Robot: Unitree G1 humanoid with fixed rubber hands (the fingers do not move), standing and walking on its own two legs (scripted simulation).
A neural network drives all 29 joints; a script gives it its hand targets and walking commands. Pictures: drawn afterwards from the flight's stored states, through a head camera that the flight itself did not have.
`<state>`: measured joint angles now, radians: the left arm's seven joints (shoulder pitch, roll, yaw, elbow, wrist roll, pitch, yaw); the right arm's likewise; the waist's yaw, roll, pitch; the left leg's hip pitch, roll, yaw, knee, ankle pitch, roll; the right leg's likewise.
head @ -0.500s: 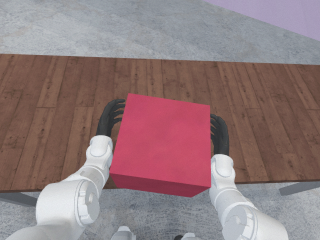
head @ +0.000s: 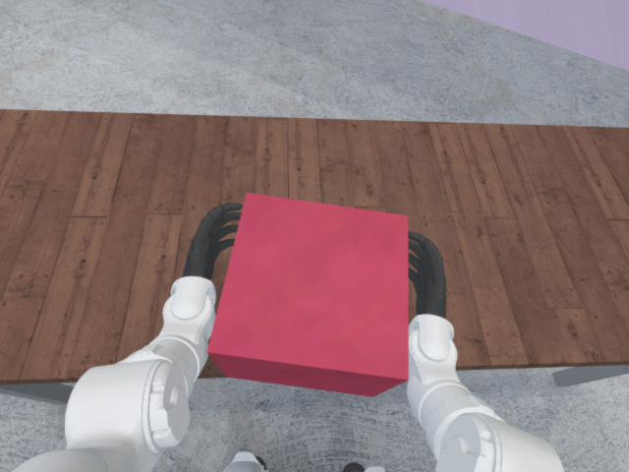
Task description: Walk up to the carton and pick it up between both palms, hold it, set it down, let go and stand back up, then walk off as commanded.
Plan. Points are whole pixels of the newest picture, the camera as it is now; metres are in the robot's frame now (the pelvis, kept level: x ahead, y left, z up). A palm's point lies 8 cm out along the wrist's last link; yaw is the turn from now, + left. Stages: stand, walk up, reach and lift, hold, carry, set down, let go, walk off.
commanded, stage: reach and lift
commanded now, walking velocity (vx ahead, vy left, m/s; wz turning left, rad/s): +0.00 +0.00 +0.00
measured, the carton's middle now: (313, 300) +0.35 +0.00 -0.06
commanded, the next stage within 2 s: none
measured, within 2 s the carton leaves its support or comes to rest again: leaves its support in 0.74 s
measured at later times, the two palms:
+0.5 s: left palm (203, 265) +0.39 +0.15 -0.03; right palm (429, 300) +0.35 -0.15 -0.03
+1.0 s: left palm (202, 238) +0.40 +0.14 +0.03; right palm (452, 275) +0.36 -0.16 +0.03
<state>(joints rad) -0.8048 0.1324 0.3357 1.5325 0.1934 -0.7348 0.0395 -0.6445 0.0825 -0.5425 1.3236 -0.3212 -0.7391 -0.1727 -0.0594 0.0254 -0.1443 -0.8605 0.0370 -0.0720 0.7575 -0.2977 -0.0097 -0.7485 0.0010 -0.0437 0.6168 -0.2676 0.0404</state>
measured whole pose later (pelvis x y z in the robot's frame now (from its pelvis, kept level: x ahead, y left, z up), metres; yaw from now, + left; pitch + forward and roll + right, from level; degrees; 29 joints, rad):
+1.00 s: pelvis -0.01 +0.01 +0.01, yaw +0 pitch +18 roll -4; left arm -0.78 0.12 -0.04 1.37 -0.15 -0.49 0.13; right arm -0.57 -0.01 -0.09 1.00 0.05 -0.33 -0.21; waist -0.08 0.04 -0.20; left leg -0.75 0.02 -0.05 0.72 -0.28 0.01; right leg -0.64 -0.01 -0.03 0.58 -0.25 0.06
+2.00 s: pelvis +0.00 -0.02 +0.04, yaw +2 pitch -2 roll -1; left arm -0.52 -0.02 0.25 0.44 0.16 0.28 0.06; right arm -0.54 -0.04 -0.02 0.61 0.09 0.15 -0.18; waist -0.06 -0.03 -0.03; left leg -0.15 0.03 -0.05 0.33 -0.15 -0.02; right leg -0.07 -0.01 -0.03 0.23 -0.14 0.03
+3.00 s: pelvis +0.00 -0.02 +0.04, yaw +2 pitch -7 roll -1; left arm -0.52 -0.06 0.27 0.12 0.27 0.56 0.02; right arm -0.57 -0.06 0.00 0.49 0.16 0.27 -0.17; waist -0.08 -0.05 0.04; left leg -0.06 0.01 -0.04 0.33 -0.16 -0.01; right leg 0.03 -0.03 -0.03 0.24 -0.15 0.03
